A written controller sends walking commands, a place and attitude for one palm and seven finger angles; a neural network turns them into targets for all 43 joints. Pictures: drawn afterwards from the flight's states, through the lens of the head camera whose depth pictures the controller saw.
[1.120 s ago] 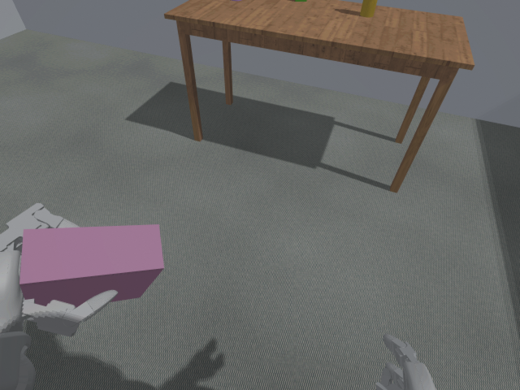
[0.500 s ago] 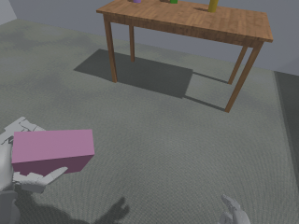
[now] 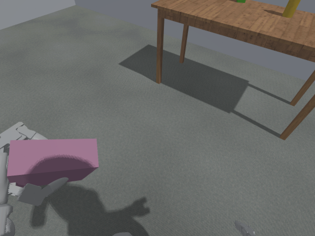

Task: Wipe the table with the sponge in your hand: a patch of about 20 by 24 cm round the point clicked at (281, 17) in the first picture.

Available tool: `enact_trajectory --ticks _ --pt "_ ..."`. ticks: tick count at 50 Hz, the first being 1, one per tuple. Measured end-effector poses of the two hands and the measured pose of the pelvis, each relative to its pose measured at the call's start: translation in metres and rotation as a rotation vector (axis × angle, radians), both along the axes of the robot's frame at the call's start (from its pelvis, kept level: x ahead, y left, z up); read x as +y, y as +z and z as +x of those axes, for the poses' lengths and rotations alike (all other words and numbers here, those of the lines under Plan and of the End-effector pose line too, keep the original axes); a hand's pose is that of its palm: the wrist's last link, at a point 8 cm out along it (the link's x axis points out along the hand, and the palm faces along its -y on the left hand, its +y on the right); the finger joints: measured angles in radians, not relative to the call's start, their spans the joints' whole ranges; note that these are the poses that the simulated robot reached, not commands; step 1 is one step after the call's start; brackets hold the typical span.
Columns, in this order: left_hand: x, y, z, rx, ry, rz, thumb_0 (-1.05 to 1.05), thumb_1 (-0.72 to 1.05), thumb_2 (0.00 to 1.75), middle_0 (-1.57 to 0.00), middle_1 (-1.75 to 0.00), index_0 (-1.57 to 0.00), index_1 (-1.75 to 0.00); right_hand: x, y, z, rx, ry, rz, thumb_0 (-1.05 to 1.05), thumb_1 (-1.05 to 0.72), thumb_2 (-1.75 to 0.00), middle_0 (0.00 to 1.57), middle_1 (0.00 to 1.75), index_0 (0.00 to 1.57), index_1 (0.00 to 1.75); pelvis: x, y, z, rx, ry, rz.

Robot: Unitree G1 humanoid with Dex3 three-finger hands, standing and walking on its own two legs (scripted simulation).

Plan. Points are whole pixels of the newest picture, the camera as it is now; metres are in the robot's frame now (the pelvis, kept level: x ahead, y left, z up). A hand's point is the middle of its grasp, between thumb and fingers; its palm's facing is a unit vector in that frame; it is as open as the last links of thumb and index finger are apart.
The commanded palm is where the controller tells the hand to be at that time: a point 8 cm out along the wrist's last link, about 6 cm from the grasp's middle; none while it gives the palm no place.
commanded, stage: walk to a spot facing it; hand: left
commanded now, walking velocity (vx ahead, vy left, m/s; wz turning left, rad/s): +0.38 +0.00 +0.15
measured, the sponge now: (66, 163) +0.22 +0.20 +0.14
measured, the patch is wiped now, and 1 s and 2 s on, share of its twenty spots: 0.00 0.00 0.00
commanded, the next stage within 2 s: none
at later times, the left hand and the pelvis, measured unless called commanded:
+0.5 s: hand (76, 112) +0.34 +0.20 +0.17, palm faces +0.47 -0.75 -0.46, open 9.6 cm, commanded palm +0.28 +0.24 +0.18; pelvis +0.13 -0.05 -0.02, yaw +4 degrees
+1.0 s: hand (93, 68) +0.49 +0.21 +0.18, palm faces +0.49 -0.77 -0.41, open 9.6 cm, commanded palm +0.42 +0.24 +0.18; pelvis +0.29 -0.05 +0.00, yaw +6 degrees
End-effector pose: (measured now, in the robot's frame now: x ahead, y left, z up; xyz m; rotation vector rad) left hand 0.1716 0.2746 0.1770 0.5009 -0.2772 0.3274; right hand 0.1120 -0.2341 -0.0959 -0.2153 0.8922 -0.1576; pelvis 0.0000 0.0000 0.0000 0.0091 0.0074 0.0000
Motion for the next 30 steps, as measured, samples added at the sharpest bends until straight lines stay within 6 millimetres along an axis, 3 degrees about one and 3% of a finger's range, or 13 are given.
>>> enact_trajectory --ticks 5,9,14,17,20,25,30 --pt "0.022 -0.004 0.016 -0.042 0.076 -0.003 0.0 -0.44 0.97 -0.81 -1.32 -0.81 -1.32 -0.001 0.01 0.064 -0.092 0.052 -0.073 0.01 -0.91 -0.9 0.2 0.3 0.2 0.3 0.011 -0.011 0.027 -0.009 0.012 0.012" --pt "0.025 -0.005 0.043 -0.06 0.079 -0.005 0.0 -0.44 0.97 -0.81 -1.33 -0.81 -1.32 0.012 0.016 0.11 -0.184 0.043 -0.032 0.01 -0.91 -0.9 0.19 0.3 0.2 0.3 0.01 -0.014 0.04 -0.027 0.013 0.018" --pt "0.006 0.013 0.069 -0.057 0.04 0.006 0.0 -0.44 0.97 -0.81 -1.33 -0.81 -1.32 0.031 0.027 0.14 -0.231 0.069 0.063 0.01 -0.91 -0.9 0.2 0.3 0.2 0.3 -0.001 -0.002 0.065 -0.014 0.013 0.0" --pt "-0.01 0.024 0.08 -0.054 0.026 0.032 0.0 -0.44 0.97 -0.81 -1.33 -0.81 -1.32 0.033 0.025 0.151 -0.22 0.081 0.104 0.01 -0.91 -0.9 0.2 0.3 0.2 0.3 -0.012 0.003 0.084 -0.011 0.018 -0.008" --pt "-0.022 0.026 0.093 -0.037 0.049 0.07 0.0 -0.44 0.97 -0.81 -1.33 -0.81 -1.32 0.024 0.011 0.161 -0.183 0.085 0.131 0.01 -0.9 -0.9 0.2 0.3 0.2 0.3 -0.027 -0.001 0.106 -0.017 0.031 -0.011" --pt "-0.036 0.008 0.12 -0.02 0.119 0.055 0.0 -0.44 0.97 -0.81 -1.33 -0.81 -1.32 -0.011 -0.023 0.185 -0.08 0.113 0.103 0.01 -0.9 -0.9 0.2 0.3 0.2 0.3 -0.049 -0.016 0.135 -0.036 0.065 -0.002" --pt "-0.048 0.002 0.146 0.038 0.121 0.002 0.0 -0.44 0.97 -0.81 -1.33 -0.81 -1.32 -0.049 -0.011 0.205 -0.017 0.091 0.028 0.01 -0.91 -0.9 0.2 0.3 0.2 0.3 -0.057 -0.002 0.161 -0.027 0.085 0.011"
